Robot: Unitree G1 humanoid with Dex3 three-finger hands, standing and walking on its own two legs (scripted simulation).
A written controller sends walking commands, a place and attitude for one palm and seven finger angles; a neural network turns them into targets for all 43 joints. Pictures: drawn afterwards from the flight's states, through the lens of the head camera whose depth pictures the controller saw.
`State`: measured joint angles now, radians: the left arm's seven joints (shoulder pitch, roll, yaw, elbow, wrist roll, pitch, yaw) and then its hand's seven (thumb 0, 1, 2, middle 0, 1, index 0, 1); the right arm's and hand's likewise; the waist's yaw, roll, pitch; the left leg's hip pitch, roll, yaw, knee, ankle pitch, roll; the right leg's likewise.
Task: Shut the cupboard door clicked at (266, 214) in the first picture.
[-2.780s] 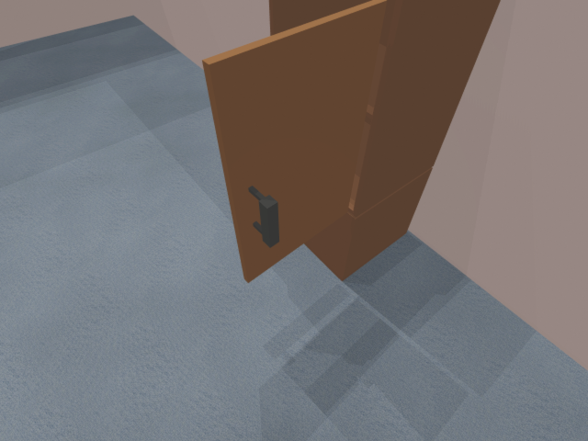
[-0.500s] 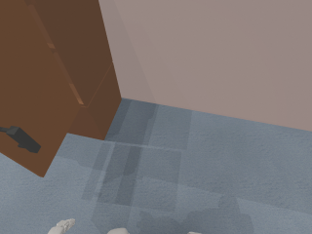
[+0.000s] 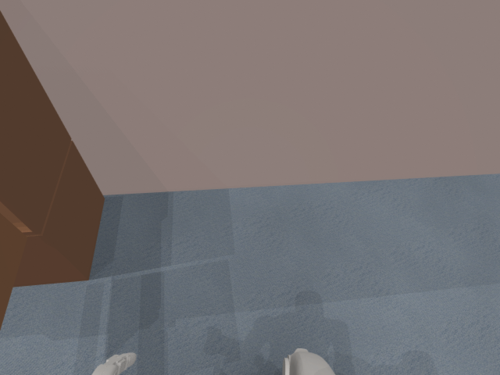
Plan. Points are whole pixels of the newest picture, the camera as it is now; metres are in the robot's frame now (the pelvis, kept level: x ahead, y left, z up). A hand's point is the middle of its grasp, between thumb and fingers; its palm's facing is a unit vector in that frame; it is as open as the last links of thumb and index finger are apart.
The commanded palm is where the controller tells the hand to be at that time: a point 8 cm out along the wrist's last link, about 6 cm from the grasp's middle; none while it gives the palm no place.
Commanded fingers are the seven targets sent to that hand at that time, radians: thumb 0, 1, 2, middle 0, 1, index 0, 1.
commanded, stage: walk to a spot facing it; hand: left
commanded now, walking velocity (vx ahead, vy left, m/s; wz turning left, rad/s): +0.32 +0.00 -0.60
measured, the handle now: out of the picture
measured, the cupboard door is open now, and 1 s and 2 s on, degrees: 93 93 93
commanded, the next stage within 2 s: turn to face it in 1.06 s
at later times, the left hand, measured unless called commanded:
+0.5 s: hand (183, 314) +0.25 +0.14 -0.18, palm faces -0.17 -0.97 -0.19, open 7.3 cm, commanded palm none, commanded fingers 0.00 0.90 0.90 -0.20 -0.30 -0.20 -0.30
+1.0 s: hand (260, 178) +0.60 -0.02 -0.17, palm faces -0.50 -0.84 -0.20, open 7.4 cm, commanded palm none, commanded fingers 0.00 0.90 0.90 -0.20 -0.30 -0.20 -0.30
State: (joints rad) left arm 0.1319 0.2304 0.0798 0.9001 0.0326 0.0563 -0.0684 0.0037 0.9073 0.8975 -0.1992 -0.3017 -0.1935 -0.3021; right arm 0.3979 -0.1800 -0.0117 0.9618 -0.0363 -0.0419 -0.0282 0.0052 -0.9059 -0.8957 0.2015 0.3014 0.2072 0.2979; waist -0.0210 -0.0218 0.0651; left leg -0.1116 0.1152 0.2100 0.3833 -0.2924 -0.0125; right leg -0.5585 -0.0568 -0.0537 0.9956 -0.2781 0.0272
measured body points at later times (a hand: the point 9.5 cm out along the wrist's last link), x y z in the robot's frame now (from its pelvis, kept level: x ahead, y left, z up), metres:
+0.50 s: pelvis +0.19 -0.05 -0.01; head +0.23 -0.05 +0.44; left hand +0.26 +0.19 -0.17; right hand +0.25 -0.31 -0.14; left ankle +0.31 +0.06 -0.72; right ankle +0.10 -0.14 -0.75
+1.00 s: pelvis +0.40 -0.12 -0.02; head +0.44 -0.16 +0.43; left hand +0.63 +0.03 -0.16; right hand +0.21 -0.29 -0.17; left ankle +0.34 +0.05 -0.75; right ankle +0.44 -0.25 -0.74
